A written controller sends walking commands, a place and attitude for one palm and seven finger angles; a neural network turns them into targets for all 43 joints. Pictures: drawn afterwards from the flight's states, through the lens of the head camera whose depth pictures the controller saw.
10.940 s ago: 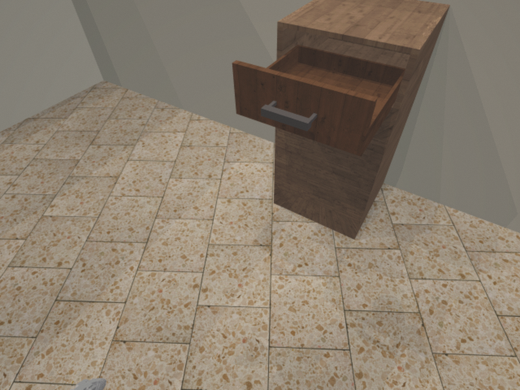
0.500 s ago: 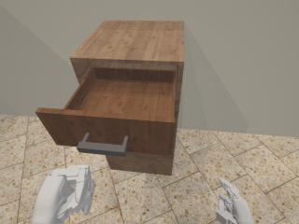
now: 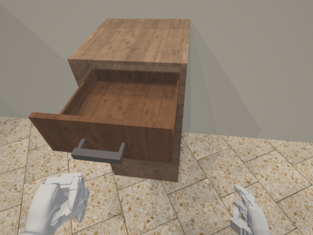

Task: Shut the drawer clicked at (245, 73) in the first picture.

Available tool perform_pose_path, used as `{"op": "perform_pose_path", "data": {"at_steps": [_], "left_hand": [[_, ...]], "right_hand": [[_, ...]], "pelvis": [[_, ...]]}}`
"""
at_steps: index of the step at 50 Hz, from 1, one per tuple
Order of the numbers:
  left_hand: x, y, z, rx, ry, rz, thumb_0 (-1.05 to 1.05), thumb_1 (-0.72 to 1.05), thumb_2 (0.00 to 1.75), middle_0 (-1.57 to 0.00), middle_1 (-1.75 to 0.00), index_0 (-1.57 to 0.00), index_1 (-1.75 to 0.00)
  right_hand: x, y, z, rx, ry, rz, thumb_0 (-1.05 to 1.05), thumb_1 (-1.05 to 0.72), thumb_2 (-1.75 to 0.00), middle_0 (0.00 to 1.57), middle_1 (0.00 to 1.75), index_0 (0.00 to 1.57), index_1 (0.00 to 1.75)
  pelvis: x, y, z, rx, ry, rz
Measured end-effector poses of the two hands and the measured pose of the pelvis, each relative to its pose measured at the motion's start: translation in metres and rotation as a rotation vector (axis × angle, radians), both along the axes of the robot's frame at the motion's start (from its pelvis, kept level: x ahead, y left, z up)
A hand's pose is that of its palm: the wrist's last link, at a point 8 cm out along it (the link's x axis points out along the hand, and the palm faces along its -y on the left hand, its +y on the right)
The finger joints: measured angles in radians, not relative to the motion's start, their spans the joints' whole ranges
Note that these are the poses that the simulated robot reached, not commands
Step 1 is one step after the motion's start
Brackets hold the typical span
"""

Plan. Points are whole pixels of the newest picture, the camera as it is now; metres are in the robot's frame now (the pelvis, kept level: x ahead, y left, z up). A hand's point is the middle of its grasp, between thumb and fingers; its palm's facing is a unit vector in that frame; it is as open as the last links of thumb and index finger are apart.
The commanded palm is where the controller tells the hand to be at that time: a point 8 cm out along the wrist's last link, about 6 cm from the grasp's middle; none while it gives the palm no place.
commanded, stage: bring the fist close to the handle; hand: left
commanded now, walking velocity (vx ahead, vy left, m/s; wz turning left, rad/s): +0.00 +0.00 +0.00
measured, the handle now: (100, 149) +0.33 +0.19 +0.04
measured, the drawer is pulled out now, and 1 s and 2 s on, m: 0.29 0.29 0.26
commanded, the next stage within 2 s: push the drawer shut in 1.20 s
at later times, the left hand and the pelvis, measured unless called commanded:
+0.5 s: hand (93, 194) +0.20 +0.16 +0.07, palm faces -0.02 -1.00 -0.05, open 3.3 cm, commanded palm +0.17 +0.22 +0.07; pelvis +0.00 +0.01 -0.01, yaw -1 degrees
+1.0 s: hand (98, 185) +0.23 +0.17 +0.04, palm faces -0.04 -1.00 -0.04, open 3.3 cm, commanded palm +0.20 +0.22 +0.04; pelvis +0.00 +0.03 -0.03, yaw -2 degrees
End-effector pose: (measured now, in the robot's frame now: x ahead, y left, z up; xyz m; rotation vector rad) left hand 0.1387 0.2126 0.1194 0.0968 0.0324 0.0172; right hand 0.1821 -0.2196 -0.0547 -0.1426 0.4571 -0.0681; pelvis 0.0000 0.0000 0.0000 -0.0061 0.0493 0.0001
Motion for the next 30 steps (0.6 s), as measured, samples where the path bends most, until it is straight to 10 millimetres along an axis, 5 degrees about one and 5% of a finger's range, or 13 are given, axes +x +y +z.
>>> {"op": "perform_pose_path", "data": {"at_steps": [14,30], "left_hand": [[0.022,0.004,-0.026,-0.023,0.009,-0.027,0.02,0.9,0.9,-1.4,-1.6,-1.4,-1.6],[0.041,0.01,-0.058,-0.047,0.029,-0.031,0.02,0.9,0.9,-1.4,-1.6,-1.4,-1.6]], "right_hand": [[-0.012,-0.008,-0.013,-0.033,0.076,-0.024,0.02,-0.9,-0.89,0.2,0.29,0.2,0.3],[-0.022,0.007,-0.028,-0.041,0.155,-0.038,0.02,-0.9,-0.89,0.2,0.29,0.2,0.3]], "pelvis": [[-0.001,0.003,-0.004,0.0,0.039,0.0],[-0.001,0.019,-0.014,-0.007,0.093,-0.012]]}}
